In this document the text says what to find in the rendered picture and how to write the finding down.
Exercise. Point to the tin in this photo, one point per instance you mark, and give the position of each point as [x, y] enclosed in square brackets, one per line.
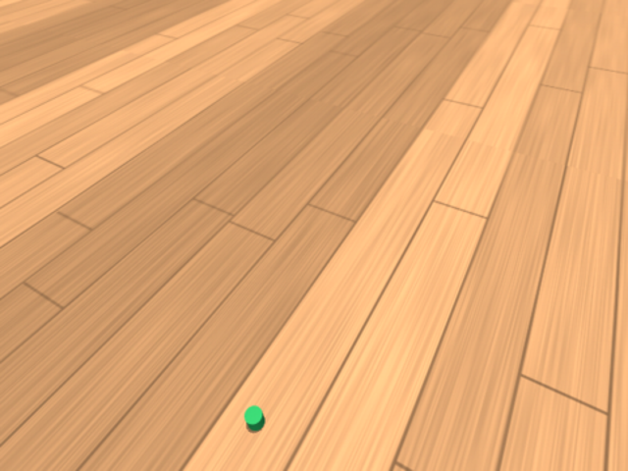
[254, 418]

